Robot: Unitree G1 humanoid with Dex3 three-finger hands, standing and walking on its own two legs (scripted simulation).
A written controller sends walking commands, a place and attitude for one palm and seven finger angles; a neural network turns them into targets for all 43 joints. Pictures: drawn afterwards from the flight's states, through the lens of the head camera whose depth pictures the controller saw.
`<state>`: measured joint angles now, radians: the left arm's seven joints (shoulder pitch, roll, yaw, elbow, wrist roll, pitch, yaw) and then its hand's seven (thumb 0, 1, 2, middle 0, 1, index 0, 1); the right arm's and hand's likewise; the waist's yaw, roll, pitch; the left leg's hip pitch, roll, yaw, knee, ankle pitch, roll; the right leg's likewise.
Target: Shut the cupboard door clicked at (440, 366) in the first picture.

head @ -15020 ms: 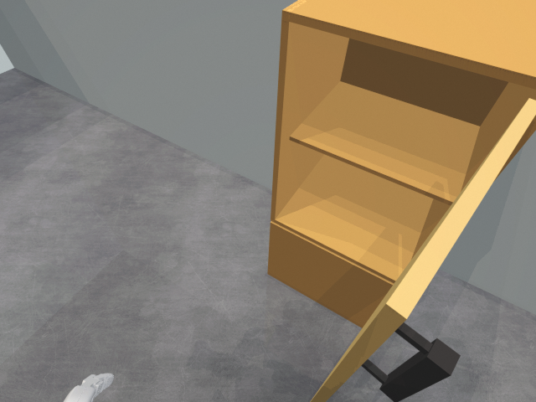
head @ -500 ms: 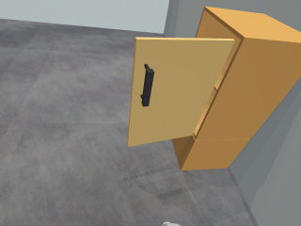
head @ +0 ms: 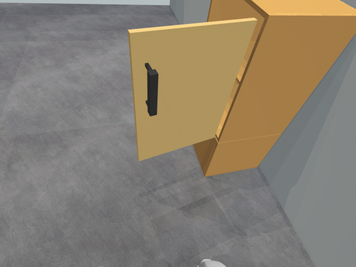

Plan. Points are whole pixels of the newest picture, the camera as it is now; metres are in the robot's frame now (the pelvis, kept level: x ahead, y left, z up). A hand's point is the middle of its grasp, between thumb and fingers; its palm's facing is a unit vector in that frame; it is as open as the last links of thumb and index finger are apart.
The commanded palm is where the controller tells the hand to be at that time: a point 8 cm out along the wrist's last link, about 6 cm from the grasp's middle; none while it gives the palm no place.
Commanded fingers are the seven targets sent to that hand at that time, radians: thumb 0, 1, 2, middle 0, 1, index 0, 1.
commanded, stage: look again from close up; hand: left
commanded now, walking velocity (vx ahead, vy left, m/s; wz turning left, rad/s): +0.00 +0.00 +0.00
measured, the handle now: (150, 90) +0.60 +0.07 +0.04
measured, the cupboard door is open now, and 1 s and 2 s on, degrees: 100 100 100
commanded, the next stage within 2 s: shuffle to correct the standing spot in 0.42 s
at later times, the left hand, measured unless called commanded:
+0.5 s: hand out of the picture +0.09 +0.13 -0.18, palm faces +0.05 -0.98 -0.21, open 7.2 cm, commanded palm none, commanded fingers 0.00 0.90 0.90 -0.20 -0.30 -0.20 -0.30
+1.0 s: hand out of the picture +0.04 +0.10 -0.21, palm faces +0.24 -0.96 -0.14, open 7.4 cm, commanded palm none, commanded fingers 0.00 0.90 0.90 -0.20 -0.30 -0.20 -0.30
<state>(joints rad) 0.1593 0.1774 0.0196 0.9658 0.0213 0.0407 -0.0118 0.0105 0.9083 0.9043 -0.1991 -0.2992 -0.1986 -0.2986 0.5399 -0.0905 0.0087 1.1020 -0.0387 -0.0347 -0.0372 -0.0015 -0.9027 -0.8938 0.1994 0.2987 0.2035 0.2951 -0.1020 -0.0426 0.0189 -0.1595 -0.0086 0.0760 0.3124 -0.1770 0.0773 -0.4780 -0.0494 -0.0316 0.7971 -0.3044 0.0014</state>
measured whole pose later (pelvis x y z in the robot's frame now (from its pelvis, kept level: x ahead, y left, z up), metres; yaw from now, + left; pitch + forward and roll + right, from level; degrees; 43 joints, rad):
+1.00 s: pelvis +0.12 -0.05 -0.03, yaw +12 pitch +1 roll -1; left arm 0.38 0.17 0.03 1.05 0.04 -0.02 0.02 0.00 0.91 0.90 -0.20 -0.30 -0.20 -0.30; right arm 0.28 -0.13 -0.03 1.06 -0.03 0.00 -0.02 0.01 -0.92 -0.89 0.20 0.30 0.20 0.30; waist 0.02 -0.07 0.07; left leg -0.36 0.04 0.11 0.75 -0.45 0.06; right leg -0.14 -0.03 -0.25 0.58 -0.45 -0.04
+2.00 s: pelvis +0.24 -0.20 -0.01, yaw +20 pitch +1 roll -3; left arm 0.25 0.21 0.07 0.98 0.02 0.09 -0.01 0.01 0.91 0.90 -0.20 -0.30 -0.20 -0.30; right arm 0.24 -0.14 -0.03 1.01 -0.04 0.02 -0.05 0.00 -0.90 -0.89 0.20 0.30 0.21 0.30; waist 0.00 -0.03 0.09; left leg -0.24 0.11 0.07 0.45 -0.22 -0.01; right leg -0.42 -0.03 0.02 0.95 -0.41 0.05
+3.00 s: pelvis +0.22 -0.29 -0.01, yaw +20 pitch +1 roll +0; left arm 0.27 0.15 0.00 1.08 0.02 -0.01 0.03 0.01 0.91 0.90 -0.20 -0.30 -0.20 -0.30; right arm 0.29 -0.16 0.00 1.08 -0.02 0.01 -0.02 0.00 -0.91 -0.89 0.20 0.30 0.20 0.30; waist -0.01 0.03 0.04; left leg -0.25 0.02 0.03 0.51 -0.28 0.00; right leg -0.18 0.02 -0.03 0.47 -0.29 -0.03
